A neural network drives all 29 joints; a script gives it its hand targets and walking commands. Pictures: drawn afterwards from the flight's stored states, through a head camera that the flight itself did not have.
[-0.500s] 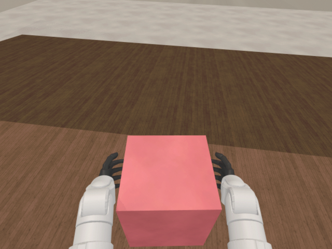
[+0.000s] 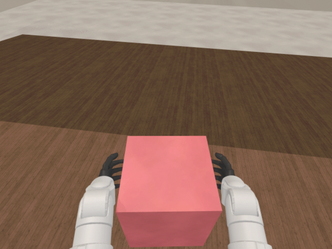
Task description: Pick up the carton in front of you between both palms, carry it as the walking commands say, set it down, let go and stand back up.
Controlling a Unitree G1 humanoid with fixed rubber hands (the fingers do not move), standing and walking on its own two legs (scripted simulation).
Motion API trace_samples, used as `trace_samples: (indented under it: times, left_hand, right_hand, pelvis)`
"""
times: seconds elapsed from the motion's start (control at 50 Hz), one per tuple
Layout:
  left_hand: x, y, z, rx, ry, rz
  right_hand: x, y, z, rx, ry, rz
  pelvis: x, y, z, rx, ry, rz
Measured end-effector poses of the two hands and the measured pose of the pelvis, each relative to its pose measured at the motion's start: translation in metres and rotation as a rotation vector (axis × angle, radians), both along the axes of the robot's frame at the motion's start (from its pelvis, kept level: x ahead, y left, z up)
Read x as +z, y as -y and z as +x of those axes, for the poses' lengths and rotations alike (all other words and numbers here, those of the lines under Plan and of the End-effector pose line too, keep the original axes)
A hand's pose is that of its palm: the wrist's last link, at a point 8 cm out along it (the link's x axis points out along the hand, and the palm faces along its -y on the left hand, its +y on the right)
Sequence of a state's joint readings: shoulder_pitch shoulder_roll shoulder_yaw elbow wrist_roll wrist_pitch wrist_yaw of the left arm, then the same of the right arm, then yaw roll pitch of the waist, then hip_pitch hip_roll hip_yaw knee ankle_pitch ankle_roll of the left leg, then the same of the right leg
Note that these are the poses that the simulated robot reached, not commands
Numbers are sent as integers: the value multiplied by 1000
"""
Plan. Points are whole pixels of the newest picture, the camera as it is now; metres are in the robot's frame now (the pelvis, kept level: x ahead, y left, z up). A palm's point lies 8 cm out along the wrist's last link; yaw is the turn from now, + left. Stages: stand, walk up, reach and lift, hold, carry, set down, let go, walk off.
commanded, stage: hold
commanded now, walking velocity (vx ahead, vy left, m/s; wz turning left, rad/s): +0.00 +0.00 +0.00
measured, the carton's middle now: (166, 193) +0.29 +0.00 -0.03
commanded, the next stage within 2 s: carry in 0.10 s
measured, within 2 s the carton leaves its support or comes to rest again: neither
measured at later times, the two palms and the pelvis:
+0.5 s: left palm (117, 147) +0.37 +0.13 +0.08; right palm (229, 147) +0.37 -0.17 +0.08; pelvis +0.10 -0.01 -0.01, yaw +0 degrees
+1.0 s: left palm (141, 95) +0.61 +0.09 +0.08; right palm (223, 94) +0.62 -0.21 +0.08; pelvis +0.37 -0.07 +0.00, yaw +1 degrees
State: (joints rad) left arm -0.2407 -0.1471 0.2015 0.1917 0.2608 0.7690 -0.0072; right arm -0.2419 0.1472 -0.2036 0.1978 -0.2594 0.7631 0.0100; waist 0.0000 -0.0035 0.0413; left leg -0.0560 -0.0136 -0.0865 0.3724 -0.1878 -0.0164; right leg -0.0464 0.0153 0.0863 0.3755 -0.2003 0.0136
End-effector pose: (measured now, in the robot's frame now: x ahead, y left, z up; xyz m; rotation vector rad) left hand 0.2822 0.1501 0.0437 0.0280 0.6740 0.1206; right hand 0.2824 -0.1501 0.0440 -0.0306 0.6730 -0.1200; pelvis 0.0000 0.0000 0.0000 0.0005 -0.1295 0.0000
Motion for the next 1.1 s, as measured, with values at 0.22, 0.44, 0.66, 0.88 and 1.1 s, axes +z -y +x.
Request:
trace_samples:
  times: [0.22, 0.44, 0.66, 0.88, 1.1]
  left_hand:
    - [5, 2, 11, 4, 22, -8]
    - [32, 26, 70, 15, 59, -46]
    - [38, 22, 143, 32, -20, -62]
    - [33, 67, 274, 27, 27, -59]
    - [53, 59, 383, 108, -4, -56]
  right_hand:
    - [5, 2, 10, -10, 22, 9]
    - [32, 25, 63, -64, 60, 48]
    - [33, 21, 130, -95, -19, 80]
    - [30, 66, 265, -106, 28, 95]
    - [49, 58, 396, -25, -8, 90]
  pelvis:
    - [-5, 1, 14, -15, -103, 1]
    - [-13, 18, 78, 7, -205, 4]
    - [-5, 14, 179, -50, -237, -1]
    - [-26, 58, 304, 0, -199, -23]
    - [4, 68, 427, 1, -218, 23]
